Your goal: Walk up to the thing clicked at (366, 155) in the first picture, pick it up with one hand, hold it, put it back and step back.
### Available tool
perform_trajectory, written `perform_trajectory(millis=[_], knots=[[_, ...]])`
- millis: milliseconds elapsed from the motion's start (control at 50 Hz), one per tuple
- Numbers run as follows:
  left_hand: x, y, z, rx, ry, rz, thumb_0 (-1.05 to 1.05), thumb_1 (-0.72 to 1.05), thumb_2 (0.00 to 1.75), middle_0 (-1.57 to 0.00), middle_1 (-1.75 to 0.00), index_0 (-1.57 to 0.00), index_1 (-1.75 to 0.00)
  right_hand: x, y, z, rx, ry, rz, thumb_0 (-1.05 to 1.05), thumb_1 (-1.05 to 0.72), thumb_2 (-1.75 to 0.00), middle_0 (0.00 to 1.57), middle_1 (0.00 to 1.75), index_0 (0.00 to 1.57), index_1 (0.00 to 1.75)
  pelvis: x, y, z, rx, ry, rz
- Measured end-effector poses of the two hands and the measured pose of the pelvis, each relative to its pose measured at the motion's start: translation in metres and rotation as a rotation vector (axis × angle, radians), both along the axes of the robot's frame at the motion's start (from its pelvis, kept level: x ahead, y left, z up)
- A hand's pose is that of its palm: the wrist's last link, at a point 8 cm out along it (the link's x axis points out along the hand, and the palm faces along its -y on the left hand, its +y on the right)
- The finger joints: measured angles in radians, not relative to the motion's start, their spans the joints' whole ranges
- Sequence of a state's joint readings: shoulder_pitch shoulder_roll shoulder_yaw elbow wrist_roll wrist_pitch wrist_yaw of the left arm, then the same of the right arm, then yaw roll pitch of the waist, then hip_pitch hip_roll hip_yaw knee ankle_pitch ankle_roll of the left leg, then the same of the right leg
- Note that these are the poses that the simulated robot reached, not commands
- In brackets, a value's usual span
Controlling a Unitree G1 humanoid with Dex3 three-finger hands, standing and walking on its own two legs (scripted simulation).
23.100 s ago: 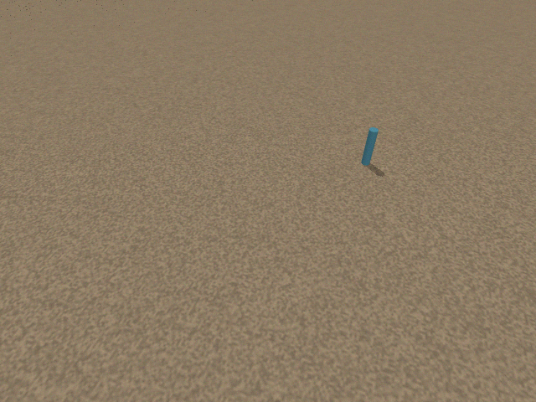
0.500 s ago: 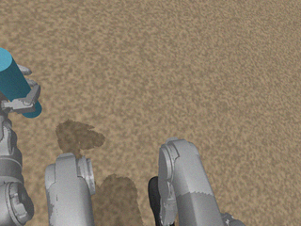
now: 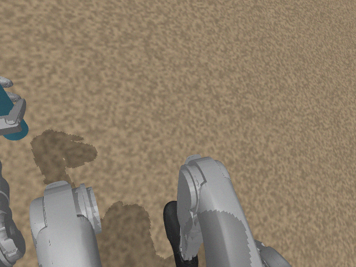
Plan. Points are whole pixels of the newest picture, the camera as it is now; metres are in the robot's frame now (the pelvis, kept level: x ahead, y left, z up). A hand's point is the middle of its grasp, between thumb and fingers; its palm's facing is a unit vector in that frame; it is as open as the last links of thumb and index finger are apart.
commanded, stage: lower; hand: left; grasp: from the side
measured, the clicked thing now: out of the picture +0.47 +0.28 -0.11
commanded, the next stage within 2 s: loosen in 1.02 s
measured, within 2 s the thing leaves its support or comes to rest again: rests again in 1.06 s
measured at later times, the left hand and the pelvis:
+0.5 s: hand (13, 113) +0.48 +0.26 -0.15, palm faces +0.25 -0.97 -0.02, open 6.8 cm; pelvis +0.00 +0.01 -0.01, yaw -3 degrees
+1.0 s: hand (18, 115) +0.48 +0.26 -0.17, palm faces +0.24 -0.97 -0.02, open 6.8 cm; pelvis -0.01 +0.01 -0.01, yaw -5 degrees
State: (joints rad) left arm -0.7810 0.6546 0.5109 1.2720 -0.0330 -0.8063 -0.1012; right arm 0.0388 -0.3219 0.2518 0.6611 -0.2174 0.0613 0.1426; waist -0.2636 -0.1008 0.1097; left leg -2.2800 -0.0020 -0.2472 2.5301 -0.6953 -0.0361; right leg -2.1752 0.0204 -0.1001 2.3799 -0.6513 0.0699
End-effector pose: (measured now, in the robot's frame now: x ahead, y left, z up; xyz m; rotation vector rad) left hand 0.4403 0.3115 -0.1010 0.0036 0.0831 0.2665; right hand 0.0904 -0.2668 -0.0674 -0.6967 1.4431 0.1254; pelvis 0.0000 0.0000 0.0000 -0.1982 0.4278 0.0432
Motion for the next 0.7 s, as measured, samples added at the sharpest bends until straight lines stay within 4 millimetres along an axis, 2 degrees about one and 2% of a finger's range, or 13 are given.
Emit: perform_trajectory(millis=[220,440,700], knots=[[0.001,-0.001,-0.030,-0.007,-0.009,-0.010,0.01,-0.03,1.13,-0.90,-1.07,-0.93,-1.08,0.002,0.001,0.009,-0.050,0.030,0.081,0.00,-0.91,-0.91,0.21,0.30,0.20,0.30,-0.001,0.003,-0.006,-0.027,-0.042,-0.014],[0.008,-0.004,-0.045,0.009,0.007,-0.026,0.01,-0.03,1.13,-0.91,-1.07,-0.93,-1.08,0.011,0.005,0.015,-0.081,0.039,0.150,0.00,-0.91,-0.91,0.21,0.30,0.20,0.30,-0.002,0.007,-0.008,-0.056,-0.069,-0.021],[0.009,-0.005,-0.060,0.012,-0.001,-0.022,0.01,-0.03,1.13,-0.90,-1.07,-0.93,-1.08,0.010,0.015,0.017,-0.100,0.054,0.205,0.00,-0.90,-0.90,0.21,0.30,0.20,0.30,-0.006,0.010,-0.012,-0.078,-0.103,-0.034]])
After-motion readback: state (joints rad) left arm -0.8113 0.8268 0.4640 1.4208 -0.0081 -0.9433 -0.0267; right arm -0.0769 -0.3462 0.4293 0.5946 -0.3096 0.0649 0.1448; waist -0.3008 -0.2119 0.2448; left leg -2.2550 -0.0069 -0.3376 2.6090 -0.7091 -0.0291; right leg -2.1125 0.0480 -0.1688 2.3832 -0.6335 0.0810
